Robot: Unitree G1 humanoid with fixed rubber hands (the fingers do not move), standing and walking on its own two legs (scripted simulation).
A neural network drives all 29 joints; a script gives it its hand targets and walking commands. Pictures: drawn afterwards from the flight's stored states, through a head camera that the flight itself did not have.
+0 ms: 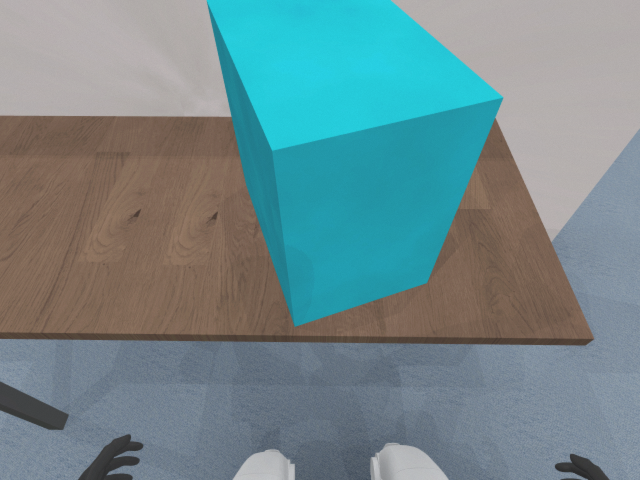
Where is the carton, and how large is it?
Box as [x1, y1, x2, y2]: [207, 0, 503, 326]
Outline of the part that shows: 207,0 246,185 295,326 425,283 430,274 503,97 390,0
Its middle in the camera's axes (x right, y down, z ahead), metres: +0.01 -0.10 +0.48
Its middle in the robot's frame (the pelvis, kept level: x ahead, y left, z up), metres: +0.45 +0.01 +0.15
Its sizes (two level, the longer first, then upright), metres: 0.275 0.192 0.285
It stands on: a table, 0.73 m high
